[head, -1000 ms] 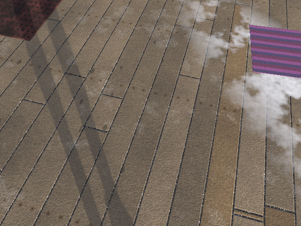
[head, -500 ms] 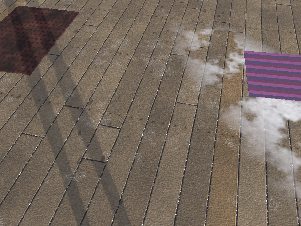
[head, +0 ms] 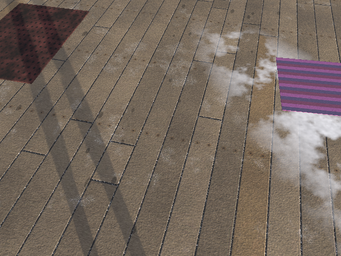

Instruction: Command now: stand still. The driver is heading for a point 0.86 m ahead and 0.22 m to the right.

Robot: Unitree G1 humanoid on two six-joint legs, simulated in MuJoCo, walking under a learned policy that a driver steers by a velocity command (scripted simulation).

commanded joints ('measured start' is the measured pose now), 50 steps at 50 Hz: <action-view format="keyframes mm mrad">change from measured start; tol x32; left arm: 1 86 63 8 -1 0 -2 2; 41 -372 97 84 -360 29 31 -104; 50 -30 294 142 -283 2 12 -56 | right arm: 1 78 -65 -9 -1 0 -3 -2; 15 -60 -76 -38 -156 -16 -56 50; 20 355 -271 -102 -62 -6 -67 7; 50 -101 -209 -84 -337 -1 -84 63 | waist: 1 0 -2 67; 15 31 -109 192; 20 -130 319 -11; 50 72 -3 15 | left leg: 1 23 114 -124 -65 76 12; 8 -160 47 -113 30 -473 61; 15 -343 55 -27 298 -244 48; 19 290 166 -186 -59 -24 41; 23 170 367 -241 -67 635 155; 39 246 379 13 -157 254 160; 45 183 301 203 224 758 91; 48 -569 19 8 1003 -338 -33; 50 -594 123 -73 900 -160 -19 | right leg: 1 -93 -110 103 -83 104 -27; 8 -188 -101 181 -91 -495 -111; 15 -15 -307 397 -225 -287 -215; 18 -221 -148 184 18 141 -110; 23 -458 -44 52 756 -218 -25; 45 -153 76 -183 218 -77 -159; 48 353 -372 790 -196 -305 -386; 50 144 -317 511 -193 -139 -318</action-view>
